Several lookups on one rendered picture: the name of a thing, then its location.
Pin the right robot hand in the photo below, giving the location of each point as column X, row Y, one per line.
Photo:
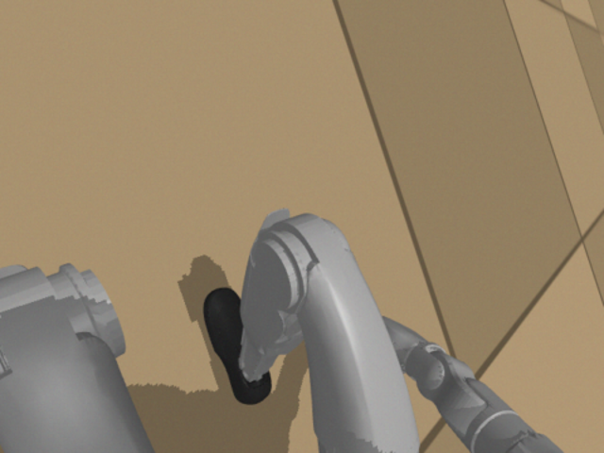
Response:
column 404, row 340

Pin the right robot arm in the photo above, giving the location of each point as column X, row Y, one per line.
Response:
column 479, row 417

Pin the right robot foot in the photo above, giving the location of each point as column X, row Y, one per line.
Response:
column 225, row 328

